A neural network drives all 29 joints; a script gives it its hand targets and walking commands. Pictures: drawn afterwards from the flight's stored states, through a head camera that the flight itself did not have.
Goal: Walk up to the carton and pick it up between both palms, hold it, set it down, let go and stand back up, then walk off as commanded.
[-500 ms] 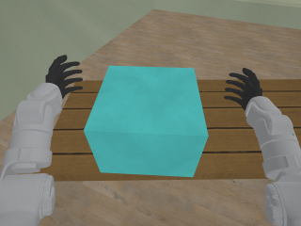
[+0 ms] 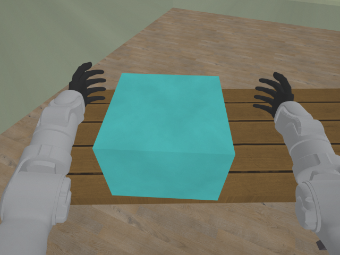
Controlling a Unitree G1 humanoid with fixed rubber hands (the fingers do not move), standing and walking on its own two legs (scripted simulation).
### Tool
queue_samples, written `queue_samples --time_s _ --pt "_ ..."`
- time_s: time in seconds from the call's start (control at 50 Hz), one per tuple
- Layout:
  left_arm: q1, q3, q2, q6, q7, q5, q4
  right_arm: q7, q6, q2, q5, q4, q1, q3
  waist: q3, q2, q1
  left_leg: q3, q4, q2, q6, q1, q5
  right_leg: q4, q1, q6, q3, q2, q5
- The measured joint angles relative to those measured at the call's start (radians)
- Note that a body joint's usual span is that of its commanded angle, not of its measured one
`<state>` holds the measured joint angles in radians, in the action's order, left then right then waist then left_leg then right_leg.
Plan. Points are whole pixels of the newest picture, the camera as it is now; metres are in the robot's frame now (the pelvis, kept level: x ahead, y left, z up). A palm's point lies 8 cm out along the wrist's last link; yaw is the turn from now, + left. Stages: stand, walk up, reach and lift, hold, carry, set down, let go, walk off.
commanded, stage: reach and lift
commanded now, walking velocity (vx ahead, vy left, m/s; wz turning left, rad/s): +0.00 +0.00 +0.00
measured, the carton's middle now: (167, 133) +0.44 +0.03 +0.04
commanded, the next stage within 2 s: none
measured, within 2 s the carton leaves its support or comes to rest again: neither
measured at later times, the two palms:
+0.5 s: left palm (88, 116) +0.44 +0.23 +0.12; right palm (270, 123) +0.42 -0.23 +0.11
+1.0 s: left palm (96, 117) +0.44 +0.21 +0.11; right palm (257, 122) +0.42 -0.20 +0.11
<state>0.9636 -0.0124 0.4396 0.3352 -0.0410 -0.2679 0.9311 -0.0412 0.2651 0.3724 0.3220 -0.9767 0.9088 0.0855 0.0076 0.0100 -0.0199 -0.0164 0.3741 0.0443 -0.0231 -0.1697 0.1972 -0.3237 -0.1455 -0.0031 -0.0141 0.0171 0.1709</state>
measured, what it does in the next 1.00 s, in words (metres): stands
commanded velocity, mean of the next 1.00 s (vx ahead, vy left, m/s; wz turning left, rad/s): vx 0.00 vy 0.00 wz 0.00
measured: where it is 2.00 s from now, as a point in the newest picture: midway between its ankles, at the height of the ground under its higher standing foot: outside the picture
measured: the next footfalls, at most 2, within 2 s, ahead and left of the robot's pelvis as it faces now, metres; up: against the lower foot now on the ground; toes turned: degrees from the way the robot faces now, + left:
none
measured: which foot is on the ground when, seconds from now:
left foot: down 0.00-1.00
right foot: down 0.00-1.00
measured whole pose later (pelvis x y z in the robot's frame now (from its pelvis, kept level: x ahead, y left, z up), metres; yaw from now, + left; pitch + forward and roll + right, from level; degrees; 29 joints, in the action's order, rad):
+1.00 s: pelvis +0.01 +0.00 +0.00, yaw +0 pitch +8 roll -1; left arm 0.86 -0.05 0.33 -0.12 -0.01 -0.29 1.16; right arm -0.04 -0.10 0.30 0.39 -1.14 0.83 -0.15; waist 0.11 0.01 -0.02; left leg -0.02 0.37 0.04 -0.02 -0.31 0.19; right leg -0.33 -0.29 0.00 -0.01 0.02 0.17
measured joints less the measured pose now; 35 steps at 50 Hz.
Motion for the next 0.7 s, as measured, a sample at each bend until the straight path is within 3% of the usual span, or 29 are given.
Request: queue_samples --time_s 0.2,0.36,0.5,0.7 --pt "-0.086 -0.013 -0.049 -0.211 -0.007 0.0 0.103 0.0 -0.154 0.0 0.0 -0.058 -0.086 -0.07 -0.002 0.0 0.0 0.0 0.0 0.0 0.0 -0.017 0.0 0.0 -0.017 0.0 0.0 0.0 0.0" --pt "-0.099 -0.035 -0.055 -0.373 0.022 -0.018 0.202 0.005 -0.28 0.0 0.002 -0.099 -0.111 -0.139 0.071 0.0 0.0 0.001 0.0 0.0 0.0 -0.114 -0.006 -0.006 -0.117 0.0 0.001 0.0 -0.002" --pt "-0.105 -0.04 -0.056 -0.405 0.011 -0.022 0.204 0.006 -0.344 0.0 0.046 -0.127 -0.114 -0.222 0.086 0.0 0.0 0.001 0.0 0.0 0.0 -0.127 -0.001 -0.006 -0.13 0.0 0.001 0.0 0.002" --pt "-0.114 -0.04 -0.067 -0.401 0.016 -0.022 0.204 0.006 -0.364 0.0 0.069 -0.152 -0.125 -0.234 0.093 0.0 0.0 0.001 0.0 0.0 0.0 -0.127 -0.002 -0.006 -0.13 0.0 0.001 0.0 0.002"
